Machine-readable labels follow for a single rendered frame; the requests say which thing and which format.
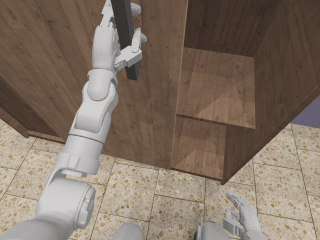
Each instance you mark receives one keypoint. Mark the robot left thigh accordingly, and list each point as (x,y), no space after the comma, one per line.
(128,231)

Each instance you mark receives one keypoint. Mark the robot left upper arm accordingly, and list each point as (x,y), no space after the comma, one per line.
(65,206)

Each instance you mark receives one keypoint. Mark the robot right hand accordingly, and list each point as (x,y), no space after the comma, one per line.
(240,223)

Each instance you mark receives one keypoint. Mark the robot left hand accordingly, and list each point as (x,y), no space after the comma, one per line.
(106,44)

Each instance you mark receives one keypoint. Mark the handle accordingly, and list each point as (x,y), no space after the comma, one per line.
(125,28)

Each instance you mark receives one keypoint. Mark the wardrobe door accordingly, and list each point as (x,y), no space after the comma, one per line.
(46,54)
(20,110)

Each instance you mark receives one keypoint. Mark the robot right shin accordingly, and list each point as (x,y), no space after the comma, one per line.
(211,221)

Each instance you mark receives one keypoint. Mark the right robot forearm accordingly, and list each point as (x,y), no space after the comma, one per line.
(255,235)

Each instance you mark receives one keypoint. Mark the left robot forearm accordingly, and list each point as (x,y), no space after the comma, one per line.
(89,129)

